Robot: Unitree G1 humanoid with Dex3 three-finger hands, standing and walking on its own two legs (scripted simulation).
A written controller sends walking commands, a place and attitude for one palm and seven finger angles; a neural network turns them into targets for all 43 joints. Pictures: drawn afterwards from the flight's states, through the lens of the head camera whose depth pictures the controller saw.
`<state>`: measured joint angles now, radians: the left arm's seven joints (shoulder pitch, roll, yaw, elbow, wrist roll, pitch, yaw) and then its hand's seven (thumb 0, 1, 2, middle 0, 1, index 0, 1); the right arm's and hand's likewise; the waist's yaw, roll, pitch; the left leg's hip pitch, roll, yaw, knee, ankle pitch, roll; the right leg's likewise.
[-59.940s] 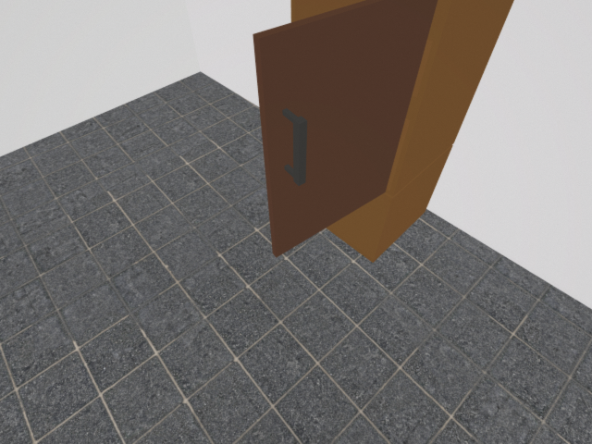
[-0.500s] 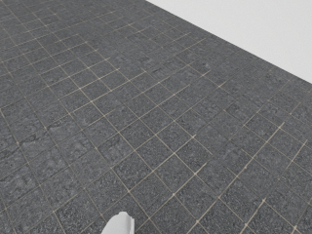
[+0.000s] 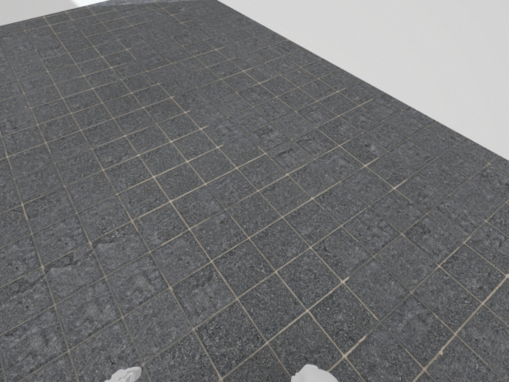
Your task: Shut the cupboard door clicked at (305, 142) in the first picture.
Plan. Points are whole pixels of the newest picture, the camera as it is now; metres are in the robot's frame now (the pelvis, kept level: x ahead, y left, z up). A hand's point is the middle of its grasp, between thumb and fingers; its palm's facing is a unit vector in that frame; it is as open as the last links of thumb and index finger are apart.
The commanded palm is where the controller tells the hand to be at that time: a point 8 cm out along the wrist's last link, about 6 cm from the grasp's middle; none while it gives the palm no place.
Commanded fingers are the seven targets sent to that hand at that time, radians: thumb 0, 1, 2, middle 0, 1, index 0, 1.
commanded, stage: turn to face it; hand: left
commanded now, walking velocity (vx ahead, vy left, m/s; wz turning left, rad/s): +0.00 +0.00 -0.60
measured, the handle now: out of the picture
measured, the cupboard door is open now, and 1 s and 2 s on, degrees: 28 28 28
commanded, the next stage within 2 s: none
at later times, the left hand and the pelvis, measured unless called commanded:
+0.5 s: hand (155, 345) +0.20 +0.20 -0.17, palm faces -0.20 -0.96 -0.20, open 7.4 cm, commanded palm none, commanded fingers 0.00 0.90 0.90 -0.20 -0.30 -0.20 -0.30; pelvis +0.08 +0.02 +0.00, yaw -16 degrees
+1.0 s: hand (207, 299) +0.29 +0.12 -0.16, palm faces -0.55 -0.80 -0.24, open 7.4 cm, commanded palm none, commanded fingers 0.00 0.90 0.90 -0.20 -0.30 -0.20 -0.30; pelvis +0.10 +0.00 +0.00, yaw -34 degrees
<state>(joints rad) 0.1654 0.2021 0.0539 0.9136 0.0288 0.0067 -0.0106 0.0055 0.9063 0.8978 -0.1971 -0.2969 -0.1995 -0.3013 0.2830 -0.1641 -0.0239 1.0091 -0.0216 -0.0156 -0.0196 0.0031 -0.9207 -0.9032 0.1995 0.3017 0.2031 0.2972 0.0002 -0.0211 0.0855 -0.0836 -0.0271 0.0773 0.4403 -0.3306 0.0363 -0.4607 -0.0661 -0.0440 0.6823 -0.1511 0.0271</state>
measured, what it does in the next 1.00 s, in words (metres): walks ahead, turning right: right foot, then left foot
